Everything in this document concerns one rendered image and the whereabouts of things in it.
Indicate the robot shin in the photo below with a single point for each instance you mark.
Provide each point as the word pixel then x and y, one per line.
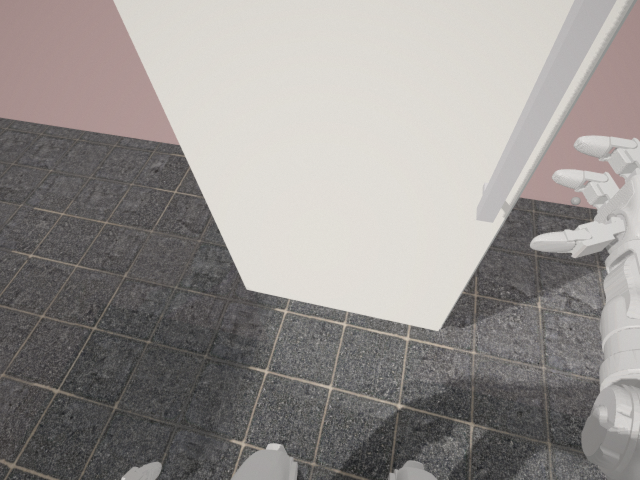
pixel 413 464
pixel 274 446

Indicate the right robot upper arm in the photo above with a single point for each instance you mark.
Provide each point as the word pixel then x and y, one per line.
pixel 611 435

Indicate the fridge door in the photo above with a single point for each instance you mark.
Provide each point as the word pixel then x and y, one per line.
pixel 342 145

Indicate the robot left shin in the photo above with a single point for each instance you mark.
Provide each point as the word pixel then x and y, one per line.
pixel 274 446

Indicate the right robot forearm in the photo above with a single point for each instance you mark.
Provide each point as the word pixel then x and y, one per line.
pixel 620 318

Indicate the right robot hand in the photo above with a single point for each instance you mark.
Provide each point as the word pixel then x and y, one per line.
pixel 601 192

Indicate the robot right shin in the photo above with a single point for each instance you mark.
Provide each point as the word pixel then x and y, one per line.
pixel 413 464

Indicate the handle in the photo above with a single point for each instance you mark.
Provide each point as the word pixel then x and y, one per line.
pixel 580 28

